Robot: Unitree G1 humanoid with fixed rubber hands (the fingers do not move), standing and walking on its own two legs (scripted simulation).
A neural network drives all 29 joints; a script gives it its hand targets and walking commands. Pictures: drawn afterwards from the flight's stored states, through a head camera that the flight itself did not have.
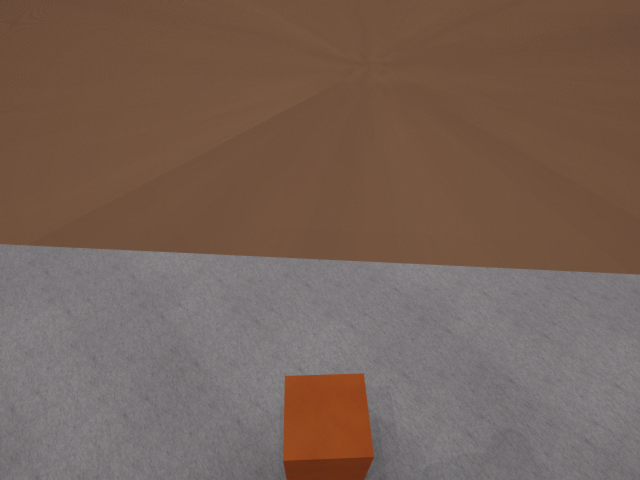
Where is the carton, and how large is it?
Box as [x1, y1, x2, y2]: [283, 373, 373, 479]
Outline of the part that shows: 363,373 285,376 283,462 287,479 364,478 372,460 373,452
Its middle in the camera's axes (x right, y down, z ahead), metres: +0.01 +0.52 +1.05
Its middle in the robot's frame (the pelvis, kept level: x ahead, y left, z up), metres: +0.40 -0.01 -0.65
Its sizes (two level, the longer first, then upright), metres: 0.210 0.200 0.250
